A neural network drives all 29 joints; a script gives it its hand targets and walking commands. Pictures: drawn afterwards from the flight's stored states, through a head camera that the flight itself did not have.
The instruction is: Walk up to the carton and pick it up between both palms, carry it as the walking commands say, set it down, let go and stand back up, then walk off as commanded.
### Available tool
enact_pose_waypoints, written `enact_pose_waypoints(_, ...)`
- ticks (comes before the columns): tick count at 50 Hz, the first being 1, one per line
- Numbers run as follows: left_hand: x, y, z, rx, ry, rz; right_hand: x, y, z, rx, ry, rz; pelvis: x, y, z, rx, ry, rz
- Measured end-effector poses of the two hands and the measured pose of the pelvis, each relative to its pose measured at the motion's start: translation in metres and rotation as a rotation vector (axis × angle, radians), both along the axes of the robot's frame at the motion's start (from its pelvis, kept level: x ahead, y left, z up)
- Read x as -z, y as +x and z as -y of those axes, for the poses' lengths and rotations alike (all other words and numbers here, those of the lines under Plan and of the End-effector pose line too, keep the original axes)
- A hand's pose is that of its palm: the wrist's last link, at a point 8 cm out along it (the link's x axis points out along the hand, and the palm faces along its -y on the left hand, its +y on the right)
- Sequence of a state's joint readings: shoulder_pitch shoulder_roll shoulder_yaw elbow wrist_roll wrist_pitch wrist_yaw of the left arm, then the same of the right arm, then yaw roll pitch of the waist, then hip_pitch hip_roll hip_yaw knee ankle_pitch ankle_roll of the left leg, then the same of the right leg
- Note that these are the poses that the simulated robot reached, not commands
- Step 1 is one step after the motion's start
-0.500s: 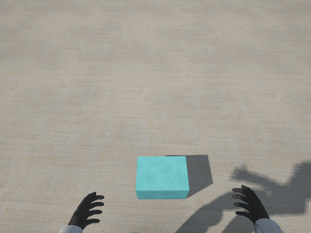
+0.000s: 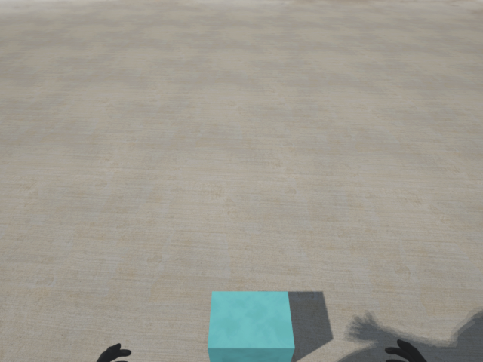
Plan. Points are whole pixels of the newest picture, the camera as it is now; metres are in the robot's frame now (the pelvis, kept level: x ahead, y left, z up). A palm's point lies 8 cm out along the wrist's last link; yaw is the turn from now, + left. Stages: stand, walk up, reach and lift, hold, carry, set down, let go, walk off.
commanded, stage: stand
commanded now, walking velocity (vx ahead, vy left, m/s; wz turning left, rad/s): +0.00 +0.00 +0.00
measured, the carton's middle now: (250, 327) +0.48 +0.03 -0.68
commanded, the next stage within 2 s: walk off in 1.46 s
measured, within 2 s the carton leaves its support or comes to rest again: neither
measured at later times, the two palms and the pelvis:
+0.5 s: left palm out of the picture +0.06 +0.28 -0.10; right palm out of the picture +0.11 -0.25 -0.09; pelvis -0.02 +0.01 +0.00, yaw +0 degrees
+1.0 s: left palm out of the picture +0.02 +0.29 -0.11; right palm out of the picture +0.08 -0.25 -0.10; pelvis -0.03 +0.02 +0.00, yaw +0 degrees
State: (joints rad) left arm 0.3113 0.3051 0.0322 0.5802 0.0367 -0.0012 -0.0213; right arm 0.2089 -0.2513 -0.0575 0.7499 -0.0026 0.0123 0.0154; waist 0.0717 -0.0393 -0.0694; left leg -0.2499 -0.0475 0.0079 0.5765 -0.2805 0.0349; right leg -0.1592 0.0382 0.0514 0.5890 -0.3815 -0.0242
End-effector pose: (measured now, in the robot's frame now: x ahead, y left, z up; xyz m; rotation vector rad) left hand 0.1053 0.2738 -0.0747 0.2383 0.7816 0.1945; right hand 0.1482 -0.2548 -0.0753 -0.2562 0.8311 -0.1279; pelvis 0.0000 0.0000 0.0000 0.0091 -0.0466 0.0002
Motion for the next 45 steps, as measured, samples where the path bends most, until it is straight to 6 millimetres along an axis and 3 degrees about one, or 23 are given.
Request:
enact_pose_waypoints(16, 0.017, -0.036, -0.006, -0.029, -0.01, -0.067, 0.01, -0.027, 0.0, 0.028, -0.005, -0.059, 0.0, -0.01, -0.004, 0.0, -0.005, 0.015)
enact_pose_waypoints(45, 0.034, -0.077, -0.02, -0.056, -0.031, -0.14, 0.018, -0.067, -0.006, 0.061, -0.019, -0.137, 0.0, -0.029, -0.016, -0.001, -0.02, 0.04)
